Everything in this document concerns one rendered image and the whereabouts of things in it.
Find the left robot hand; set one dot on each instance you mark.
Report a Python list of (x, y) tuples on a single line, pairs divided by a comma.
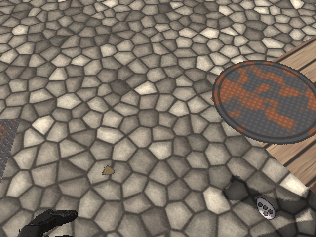
[(46, 221)]

